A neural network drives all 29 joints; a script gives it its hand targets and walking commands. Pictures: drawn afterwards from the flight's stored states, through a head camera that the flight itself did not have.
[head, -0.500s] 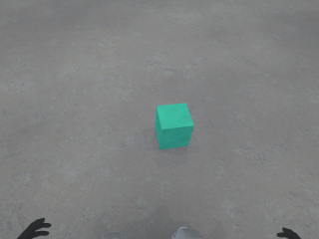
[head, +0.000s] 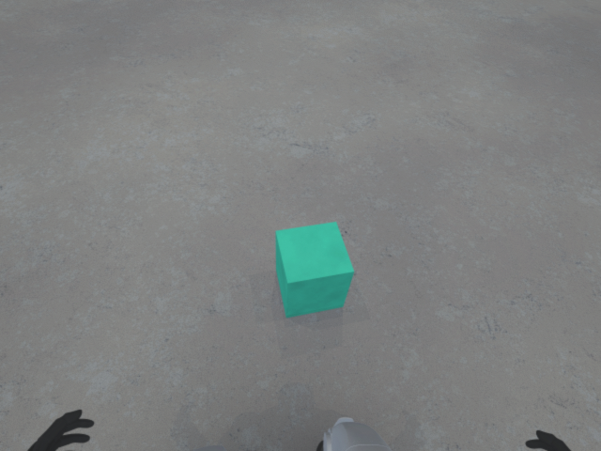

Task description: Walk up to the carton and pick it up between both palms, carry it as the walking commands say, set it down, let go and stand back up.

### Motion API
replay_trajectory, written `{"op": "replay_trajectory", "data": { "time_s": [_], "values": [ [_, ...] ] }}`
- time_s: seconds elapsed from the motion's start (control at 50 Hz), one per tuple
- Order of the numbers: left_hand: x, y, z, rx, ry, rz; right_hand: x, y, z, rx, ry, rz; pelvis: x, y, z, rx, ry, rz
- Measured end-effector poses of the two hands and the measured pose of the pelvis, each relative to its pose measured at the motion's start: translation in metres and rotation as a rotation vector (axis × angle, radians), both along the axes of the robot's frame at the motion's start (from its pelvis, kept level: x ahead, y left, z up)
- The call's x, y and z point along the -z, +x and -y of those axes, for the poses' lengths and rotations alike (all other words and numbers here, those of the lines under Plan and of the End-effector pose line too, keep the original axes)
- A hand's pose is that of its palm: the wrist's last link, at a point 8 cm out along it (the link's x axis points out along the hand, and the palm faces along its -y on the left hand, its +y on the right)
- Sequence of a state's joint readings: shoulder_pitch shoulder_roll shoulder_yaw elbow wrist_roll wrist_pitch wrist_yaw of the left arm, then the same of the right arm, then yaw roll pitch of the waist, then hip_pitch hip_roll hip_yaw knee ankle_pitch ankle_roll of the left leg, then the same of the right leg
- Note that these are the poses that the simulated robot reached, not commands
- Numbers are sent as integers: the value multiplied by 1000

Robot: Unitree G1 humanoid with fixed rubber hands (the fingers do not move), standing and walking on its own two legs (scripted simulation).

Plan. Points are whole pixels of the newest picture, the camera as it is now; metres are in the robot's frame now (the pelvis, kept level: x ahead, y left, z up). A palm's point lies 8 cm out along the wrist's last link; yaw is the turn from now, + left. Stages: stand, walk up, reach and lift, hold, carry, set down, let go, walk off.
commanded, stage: walk up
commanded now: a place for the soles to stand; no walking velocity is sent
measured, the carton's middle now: (310, 270) +0.72 -0.07 -0.61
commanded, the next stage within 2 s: none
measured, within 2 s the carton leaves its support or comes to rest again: neither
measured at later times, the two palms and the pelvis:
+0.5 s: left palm (103, 367) +0.24 +0.28 -0.08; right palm (591, 401) +0.19 -0.40 -0.05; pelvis +0.12 -0.03 +0.01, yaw -2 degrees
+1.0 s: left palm (170, 294) +0.36 +0.21 -0.09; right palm out of the picture +0.26 -0.47 -0.06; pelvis +0.22 -0.10 +0.00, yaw -5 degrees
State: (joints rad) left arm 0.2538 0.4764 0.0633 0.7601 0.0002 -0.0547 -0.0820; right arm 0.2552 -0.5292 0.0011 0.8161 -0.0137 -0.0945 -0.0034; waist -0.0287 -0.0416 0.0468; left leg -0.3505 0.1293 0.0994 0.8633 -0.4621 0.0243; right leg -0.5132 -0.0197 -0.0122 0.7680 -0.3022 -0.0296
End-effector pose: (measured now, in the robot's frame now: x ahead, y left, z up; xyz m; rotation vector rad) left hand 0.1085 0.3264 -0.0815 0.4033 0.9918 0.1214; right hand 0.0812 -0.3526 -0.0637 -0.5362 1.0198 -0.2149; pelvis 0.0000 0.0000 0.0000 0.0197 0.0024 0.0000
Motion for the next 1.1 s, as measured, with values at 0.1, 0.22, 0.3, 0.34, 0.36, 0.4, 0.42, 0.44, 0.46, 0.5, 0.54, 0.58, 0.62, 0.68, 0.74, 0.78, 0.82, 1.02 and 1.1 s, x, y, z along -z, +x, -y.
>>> {"op": "replay_trajectory", "data": {
  "time_s": [0.1, 0.22, 0.3, 0.34, 0.36, 0.4, 0.42, 0.44, 0.46, 0.5, 0.54, 0.58, 0.62, 0.68, 0.74, 0.78, 0.82, 1.02, 1.1],
  "values": [
    [-5, 1, 3, -69, 8, -39, 2, 38, -3, -26, 29, -8, -7, 28, 7, 8, -3, 39],
    [-1, 22, -2, -98, -5, -74, -6, 79, -11, -52, 25, 5, -10, 61, 3, 5, -12, 21],
    [5, 51, -1, -78, -20, -73, -11, 94, -12, -34, -4, 40, -9, 81, 0, 14, -19, 10],
    [4, 69, 5, -54, -27, -63, -17, 96, -6, -16, -17, 35, -11, 89, 3, 24, -26, -2],
    [3, 78, 9, -40, -30, -57, -19, 96, -1, -6, -25, 29, -12, 93, 5, 27, -28, -6],
    [3, 95, 18, -12, -38, -49, -21, 96, 10, 12, -39, 16, -12, 100, 11, 32, -28, -11],
    [2, 103, 23, -1, -41, -46, -22, 96, 17, 18, -45, 10, -12, 104, 14, 34, -26, -13],
    [2, 111, 28, 9, -43, -42, -22, 97, 24, 24, -49, 4, -11, 108, 18, 37, -24, -14],
    [1, 118, 33, 17, -43, -39, -22, 100, 31, 31, -52, 0, -11, 112, 23, 39, -21, -16],
    [2, 130, 44, 25, -35, -23, -17, 107, 46, 34, -58, -6, -6, 122, 34, 43, -11, -14],
    [5, 135, 52, 21, -29, -13, -10, 115, 56, 34, -57, -16, -1, 129, 44, 46, -1, 14],
    [2, 135, 55, -1, -26, -30, -9, 124, 57, 36, -41, -24, -5, 138, 49, 46, 2, 35],
    [-4, 137, 55, -20, -18, -46, -11, 135, 56, 30, -24, -22, -10, 147, 52, 45, 5, 47],
    [-6, 146, 55, -35, -14, -58, -13, 152, 54, 18, -8, -12, -14, 160, 53, 44, 6, 50],
    [-5, 161, 52, -39, -17, -65, -13, 168, 50, 12, -13, 8, -12, 174, 51, 44, -2, 27],
    [-1, 177, 53, -26, -16, -59, -10, 172, 52, 23, -29, 22, -7, 183, 50, 51, -4, 24],
    [-1, 193, 61, -8, -22, -52, -13, 173, 57, 46, -36, 20, -9, 192, 55, 56, -3, 16],
    [5, 250, 116, 57, -16, -23, -4, 184, 115, 107, -66, -60, 0, 228, 102, 89, 6, 11],
    [1, 252, 121, 30, -4, -65, -2, 197, 115, 106, -39, -72, -7, 241, 110, 86, 12, 24]
  ]
}}
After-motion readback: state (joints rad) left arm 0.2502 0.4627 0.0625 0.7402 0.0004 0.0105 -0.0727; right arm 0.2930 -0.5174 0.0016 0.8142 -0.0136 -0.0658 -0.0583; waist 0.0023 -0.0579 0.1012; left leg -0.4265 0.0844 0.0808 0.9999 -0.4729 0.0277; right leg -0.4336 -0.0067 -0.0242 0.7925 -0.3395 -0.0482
